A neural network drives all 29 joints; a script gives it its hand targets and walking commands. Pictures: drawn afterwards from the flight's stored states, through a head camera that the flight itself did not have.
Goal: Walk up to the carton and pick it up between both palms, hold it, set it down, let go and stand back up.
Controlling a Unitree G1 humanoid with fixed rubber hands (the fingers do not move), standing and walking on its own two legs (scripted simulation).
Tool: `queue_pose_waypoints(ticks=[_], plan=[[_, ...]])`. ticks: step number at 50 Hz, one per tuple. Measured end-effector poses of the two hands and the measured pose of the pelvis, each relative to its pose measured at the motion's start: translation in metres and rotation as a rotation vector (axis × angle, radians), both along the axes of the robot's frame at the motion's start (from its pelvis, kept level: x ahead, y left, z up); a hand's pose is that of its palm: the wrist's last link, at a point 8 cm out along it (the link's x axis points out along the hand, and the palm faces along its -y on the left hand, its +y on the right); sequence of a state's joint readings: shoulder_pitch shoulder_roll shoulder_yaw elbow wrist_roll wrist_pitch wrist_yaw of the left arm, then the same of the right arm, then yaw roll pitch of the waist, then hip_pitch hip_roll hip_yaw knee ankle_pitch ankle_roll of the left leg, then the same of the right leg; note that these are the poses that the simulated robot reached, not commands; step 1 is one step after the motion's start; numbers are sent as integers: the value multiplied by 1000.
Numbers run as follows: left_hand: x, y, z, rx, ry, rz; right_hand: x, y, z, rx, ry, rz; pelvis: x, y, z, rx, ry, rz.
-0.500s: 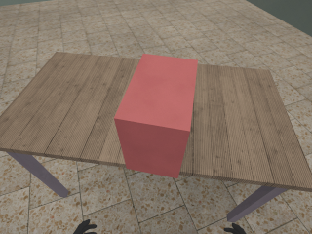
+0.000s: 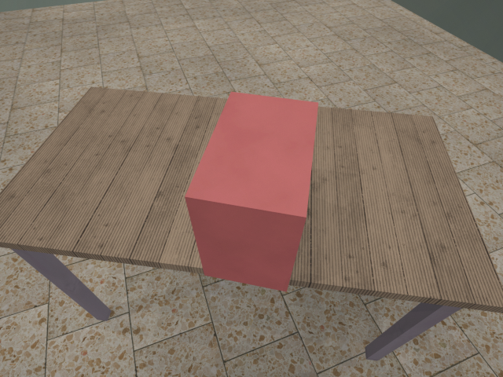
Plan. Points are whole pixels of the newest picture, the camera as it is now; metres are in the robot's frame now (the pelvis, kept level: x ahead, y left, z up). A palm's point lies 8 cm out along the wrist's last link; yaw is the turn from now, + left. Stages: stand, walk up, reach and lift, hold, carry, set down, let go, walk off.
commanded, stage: stand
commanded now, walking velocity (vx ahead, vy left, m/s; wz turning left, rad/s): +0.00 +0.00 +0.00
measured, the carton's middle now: (259, 192) +0.43 +0.01 +0.02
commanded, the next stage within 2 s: walk up in 0.52 s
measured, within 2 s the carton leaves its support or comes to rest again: neither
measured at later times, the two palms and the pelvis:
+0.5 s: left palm out of the picture -0.01 +0.21 -0.14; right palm out of the picture -0.01 -0.20 -0.14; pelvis +0.00 +0.00 +0.01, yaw +0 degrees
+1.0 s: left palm out of the picture +0.01 +0.21 -0.14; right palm out of the picture -0.03 -0.24 -0.17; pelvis -0.01 -0.01 -0.01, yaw -6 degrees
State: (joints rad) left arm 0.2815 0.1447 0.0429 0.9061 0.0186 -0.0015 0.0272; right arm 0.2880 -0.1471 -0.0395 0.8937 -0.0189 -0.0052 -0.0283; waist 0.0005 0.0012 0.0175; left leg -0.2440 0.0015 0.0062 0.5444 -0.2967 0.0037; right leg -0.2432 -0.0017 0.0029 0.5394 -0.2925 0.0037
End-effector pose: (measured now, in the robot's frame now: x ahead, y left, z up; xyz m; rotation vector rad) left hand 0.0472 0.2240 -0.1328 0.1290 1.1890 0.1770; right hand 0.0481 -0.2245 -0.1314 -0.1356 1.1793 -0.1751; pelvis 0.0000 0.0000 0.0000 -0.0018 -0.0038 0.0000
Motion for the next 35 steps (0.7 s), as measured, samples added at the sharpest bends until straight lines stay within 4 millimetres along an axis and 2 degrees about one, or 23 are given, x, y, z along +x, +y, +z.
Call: queue_pose_waypoints(ticks=[19,35], plan=[[-49,-11,-7,-32,166,40,-49,14,-7,31,164,-45,-2,2,6,0,-27,0],[-75,-21,-10,-57,239,43,-74,28,-10,58,235,-52,-7,4,7,0,-34,0]])
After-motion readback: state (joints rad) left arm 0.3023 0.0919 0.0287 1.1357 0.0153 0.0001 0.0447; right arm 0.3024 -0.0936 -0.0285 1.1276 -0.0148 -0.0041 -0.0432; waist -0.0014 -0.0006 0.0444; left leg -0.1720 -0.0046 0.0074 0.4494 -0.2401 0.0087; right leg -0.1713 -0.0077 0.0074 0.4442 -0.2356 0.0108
